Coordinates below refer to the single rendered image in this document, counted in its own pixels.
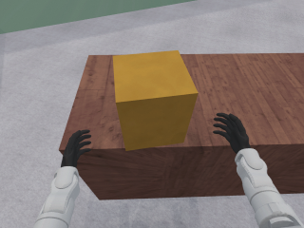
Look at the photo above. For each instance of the pedestal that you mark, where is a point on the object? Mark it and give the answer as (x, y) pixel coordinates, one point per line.
(264, 90)

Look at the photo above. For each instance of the left robot hand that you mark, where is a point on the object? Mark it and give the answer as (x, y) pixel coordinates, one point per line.
(72, 152)

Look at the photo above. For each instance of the robot left forearm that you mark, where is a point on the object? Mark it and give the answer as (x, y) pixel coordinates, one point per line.
(58, 208)

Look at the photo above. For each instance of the robot right forearm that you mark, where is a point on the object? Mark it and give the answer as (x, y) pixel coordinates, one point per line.
(270, 209)

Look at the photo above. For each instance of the carton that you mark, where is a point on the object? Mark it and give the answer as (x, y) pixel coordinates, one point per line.
(155, 98)

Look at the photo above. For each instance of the right robot hand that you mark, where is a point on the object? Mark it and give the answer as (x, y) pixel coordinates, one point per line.
(235, 132)

